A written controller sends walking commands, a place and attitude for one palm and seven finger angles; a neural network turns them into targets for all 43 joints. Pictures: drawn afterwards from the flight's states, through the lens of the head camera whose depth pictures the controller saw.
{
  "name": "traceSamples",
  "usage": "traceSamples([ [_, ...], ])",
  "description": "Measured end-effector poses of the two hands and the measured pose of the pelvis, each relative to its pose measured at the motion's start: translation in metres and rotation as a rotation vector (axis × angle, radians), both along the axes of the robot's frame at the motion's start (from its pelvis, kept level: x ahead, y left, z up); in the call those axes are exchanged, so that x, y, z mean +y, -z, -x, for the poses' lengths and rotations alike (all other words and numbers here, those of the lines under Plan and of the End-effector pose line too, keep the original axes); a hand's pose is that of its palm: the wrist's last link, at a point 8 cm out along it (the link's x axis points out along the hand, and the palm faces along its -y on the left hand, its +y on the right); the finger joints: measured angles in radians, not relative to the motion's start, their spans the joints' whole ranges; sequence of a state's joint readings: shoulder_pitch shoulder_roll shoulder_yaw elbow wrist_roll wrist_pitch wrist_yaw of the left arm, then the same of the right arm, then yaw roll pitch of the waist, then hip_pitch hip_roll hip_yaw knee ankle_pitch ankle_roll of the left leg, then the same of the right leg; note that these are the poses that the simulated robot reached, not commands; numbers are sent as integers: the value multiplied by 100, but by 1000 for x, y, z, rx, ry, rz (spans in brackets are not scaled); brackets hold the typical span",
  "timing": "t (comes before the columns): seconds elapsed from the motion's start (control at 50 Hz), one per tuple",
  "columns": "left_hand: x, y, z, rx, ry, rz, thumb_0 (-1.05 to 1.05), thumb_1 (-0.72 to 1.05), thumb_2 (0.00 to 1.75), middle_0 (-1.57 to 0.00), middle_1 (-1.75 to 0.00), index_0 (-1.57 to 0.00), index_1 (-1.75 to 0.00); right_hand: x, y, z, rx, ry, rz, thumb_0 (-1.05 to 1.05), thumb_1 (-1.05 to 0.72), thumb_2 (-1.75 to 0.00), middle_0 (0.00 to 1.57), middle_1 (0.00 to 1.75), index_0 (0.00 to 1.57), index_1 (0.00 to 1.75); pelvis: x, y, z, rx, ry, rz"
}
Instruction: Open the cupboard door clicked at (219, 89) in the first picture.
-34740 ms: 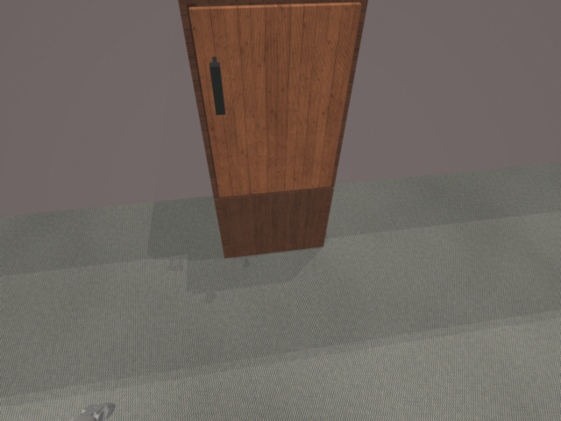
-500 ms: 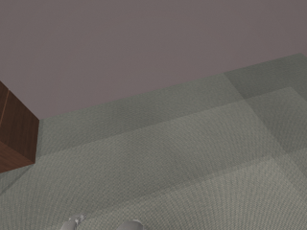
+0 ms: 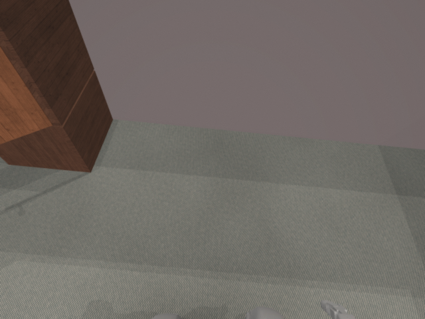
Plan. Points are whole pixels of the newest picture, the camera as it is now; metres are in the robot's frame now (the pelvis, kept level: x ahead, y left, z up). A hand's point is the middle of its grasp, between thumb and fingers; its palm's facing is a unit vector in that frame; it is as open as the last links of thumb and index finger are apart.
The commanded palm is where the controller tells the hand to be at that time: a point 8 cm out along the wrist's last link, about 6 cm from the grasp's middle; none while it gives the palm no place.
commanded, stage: turn to face it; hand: left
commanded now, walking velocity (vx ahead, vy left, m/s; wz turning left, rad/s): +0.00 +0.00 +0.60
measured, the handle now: out of the picture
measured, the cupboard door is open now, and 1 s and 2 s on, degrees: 38 38 38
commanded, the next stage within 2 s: take the last steps up to it in 0.86 s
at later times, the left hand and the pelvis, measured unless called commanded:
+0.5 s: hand out of the picture +0.10 +0.15 -0.13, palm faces +0.26 -0.92 -0.28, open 7.4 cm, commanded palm none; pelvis +0.04 -0.06 +0.01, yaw +18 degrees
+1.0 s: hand out of the picture -0.05 +0.17 -0.17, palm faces +0.56 -0.80 -0.22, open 7.4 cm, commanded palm none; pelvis +0.04 -0.02 +0.01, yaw +31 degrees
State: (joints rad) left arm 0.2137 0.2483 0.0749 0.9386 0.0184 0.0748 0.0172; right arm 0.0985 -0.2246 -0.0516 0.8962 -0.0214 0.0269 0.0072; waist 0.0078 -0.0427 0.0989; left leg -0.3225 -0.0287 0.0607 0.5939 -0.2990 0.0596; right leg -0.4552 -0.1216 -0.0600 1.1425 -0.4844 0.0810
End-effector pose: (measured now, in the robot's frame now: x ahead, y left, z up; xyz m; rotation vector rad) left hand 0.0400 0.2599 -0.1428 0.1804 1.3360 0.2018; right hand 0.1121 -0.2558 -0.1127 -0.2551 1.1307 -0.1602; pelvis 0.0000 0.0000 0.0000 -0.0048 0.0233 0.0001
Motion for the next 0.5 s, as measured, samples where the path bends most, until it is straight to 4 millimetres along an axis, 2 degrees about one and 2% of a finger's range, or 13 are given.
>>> traceSamples([
  [0.16, -2, -22, -39, -130, -30, -10, 0, 91, 90, -19, -30, -19, -30, 5, 0, 11, 95, -37, -22, 0, -90, -90, 20, 30, 20, 29, -7, -12, -11, 20, -79, 10],
  [0.24, -14, -28, -56, -171, -43, -23, 0, 91, 90, -19, -30, -19, -30, -4, 8, 18, 146, -44, -39, 0, -90, -90, 20, 30, 21, 29, -19, -11, -18, 24, -125, 5],
  [0.32, -33, -34, -69, -217, -59, -46, 0, 91, 90, -20, -30, -19, -30, -22, 23, 19, 192, -52, -59, 0, -90, -90, 20, 30, 21, 30, -38, -6, -24, 25, -174, -8],
  [0.38, -47, -37, -68, -246, -77, -75, 0, 90, 90, -20, -30, -20, -30, -37, 36, 11, 210, -62, -74, 1, -90, -90, 20, 30, 21, 29, -51, 0, -29, 18, -209, -17],
  [0.5, -71, -46, -35, -201, -176, -73, 0, 90, 90, -20, -30, -20, -30, -50, 30, -25, 219, -145, -74, 1, -90, -90, 20, 30, 20, 29, -64, -11, -37, -1, -307, -46],
])
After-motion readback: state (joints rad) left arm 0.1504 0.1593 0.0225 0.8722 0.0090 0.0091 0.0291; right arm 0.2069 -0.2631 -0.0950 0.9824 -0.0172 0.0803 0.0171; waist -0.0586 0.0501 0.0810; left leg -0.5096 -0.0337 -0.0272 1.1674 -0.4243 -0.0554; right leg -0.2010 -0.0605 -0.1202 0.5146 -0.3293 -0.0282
